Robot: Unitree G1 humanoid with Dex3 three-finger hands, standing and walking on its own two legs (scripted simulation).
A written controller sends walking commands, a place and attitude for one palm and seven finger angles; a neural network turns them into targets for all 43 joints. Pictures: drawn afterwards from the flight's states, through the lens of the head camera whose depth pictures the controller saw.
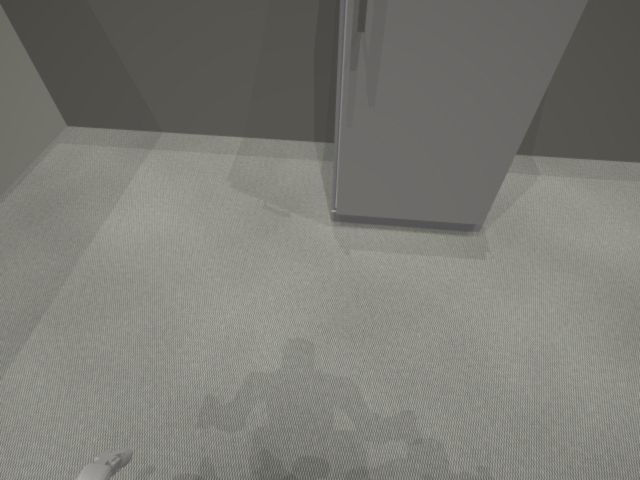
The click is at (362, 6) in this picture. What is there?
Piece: fridge door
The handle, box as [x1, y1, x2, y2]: [357, 0, 366, 31]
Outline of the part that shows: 360,0 357,31 364,31 366,0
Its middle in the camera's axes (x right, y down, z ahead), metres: +0.11 -0.70 +0.90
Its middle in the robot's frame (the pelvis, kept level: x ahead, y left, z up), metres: +1.18 -0.05 +0.27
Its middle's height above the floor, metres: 1.04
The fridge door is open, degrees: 0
